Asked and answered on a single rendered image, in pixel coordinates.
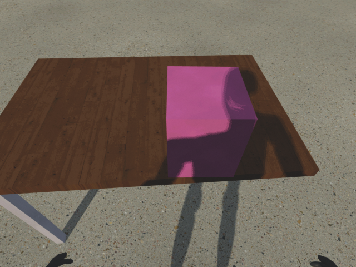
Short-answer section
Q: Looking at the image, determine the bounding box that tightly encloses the table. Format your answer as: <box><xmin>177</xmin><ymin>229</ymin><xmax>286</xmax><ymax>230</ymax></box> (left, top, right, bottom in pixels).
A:
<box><xmin>0</xmin><ymin>55</ymin><xmax>319</xmax><ymax>244</ymax></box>

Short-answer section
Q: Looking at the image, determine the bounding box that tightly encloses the robot left hand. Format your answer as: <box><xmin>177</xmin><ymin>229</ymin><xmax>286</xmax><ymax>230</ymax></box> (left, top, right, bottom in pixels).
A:
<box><xmin>46</xmin><ymin>252</ymin><xmax>73</xmax><ymax>267</ymax></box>

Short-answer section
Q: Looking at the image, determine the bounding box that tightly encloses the robot right hand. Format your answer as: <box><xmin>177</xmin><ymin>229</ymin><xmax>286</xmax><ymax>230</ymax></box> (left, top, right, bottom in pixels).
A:
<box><xmin>310</xmin><ymin>255</ymin><xmax>337</xmax><ymax>267</ymax></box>

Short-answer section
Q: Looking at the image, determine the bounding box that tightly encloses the carton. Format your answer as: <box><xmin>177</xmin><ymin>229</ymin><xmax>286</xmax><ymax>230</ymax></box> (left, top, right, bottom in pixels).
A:
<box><xmin>166</xmin><ymin>66</ymin><xmax>258</xmax><ymax>177</ymax></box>

